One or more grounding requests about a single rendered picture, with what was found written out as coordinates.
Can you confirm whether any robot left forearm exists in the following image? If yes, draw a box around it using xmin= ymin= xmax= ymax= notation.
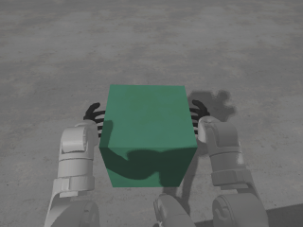
xmin=44 ymin=119 xmax=99 ymax=227

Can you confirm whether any robot right upper arm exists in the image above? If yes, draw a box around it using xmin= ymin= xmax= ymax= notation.
xmin=212 ymin=193 xmax=269 ymax=227

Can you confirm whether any carton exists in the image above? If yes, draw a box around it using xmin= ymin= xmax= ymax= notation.
xmin=98 ymin=84 xmax=198 ymax=187

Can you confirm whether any robot right hand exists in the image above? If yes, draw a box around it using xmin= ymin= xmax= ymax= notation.
xmin=189 ymin=99 xmax=210 ymax=134

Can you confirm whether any robot left hand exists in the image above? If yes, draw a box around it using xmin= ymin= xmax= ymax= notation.
xmin=83 ymin=102 xmax=106 ymax=138

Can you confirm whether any robot left upper arm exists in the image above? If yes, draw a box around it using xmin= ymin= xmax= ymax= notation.
xmin=45 ymin=200 xmax=100 ymax=227

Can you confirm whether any robot right forearm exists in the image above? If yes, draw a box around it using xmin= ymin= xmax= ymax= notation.
xmin=197 ymin=115 xmax=269 ymax=226

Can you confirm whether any robot right thigh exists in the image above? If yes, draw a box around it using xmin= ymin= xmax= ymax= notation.
xmin=153 ymin=195 xmax=196 ymax=227

